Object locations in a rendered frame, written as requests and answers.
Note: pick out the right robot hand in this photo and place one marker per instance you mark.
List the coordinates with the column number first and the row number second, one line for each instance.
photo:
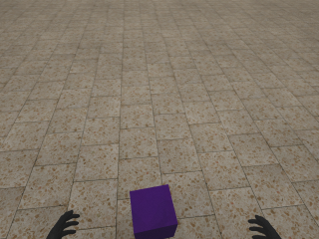
column 266, row 228

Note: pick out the left robot hand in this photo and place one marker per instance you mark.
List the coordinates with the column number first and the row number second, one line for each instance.
column 57, row 232

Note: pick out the carton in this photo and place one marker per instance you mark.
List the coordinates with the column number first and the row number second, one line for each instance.
column 153, row 213

